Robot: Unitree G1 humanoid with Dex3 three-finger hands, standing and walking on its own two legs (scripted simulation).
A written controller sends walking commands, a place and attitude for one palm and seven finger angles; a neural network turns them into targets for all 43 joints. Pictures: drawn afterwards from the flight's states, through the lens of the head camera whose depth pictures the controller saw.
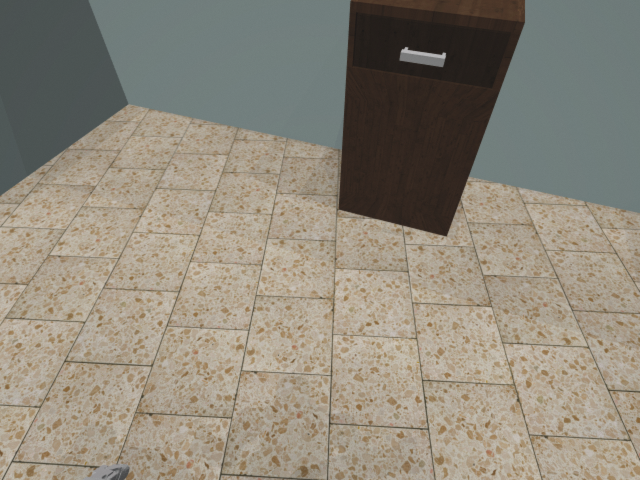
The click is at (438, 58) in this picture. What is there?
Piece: drawer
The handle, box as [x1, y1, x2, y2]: [399, 47, 445, 66]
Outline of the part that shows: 400,53 399,60 438,66 443,65 445,53 439,55 408,50 408,47 402,49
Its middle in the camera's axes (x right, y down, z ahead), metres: +0.31 -0.56 +1.18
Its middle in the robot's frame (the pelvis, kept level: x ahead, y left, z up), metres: +1.28 -0.25 -0.01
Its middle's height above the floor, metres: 0.76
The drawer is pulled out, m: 0.00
